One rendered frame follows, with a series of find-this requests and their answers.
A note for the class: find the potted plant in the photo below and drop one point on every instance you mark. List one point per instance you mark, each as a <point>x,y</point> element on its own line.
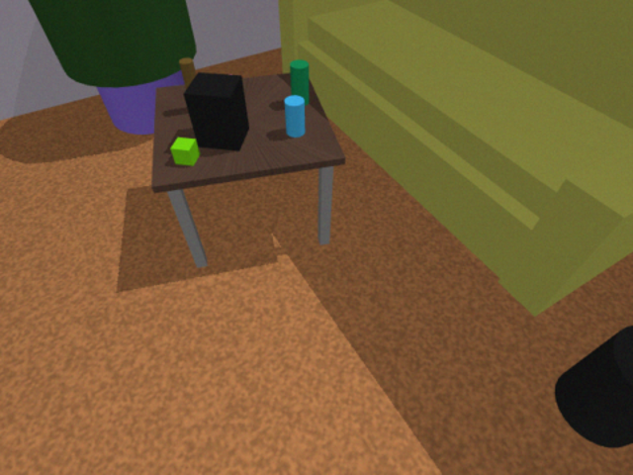
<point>126,48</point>

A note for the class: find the coffee table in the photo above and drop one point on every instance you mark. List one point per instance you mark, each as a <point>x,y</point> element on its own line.
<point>267,150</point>

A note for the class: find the sofa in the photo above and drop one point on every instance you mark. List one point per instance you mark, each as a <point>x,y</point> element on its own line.
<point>509,121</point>

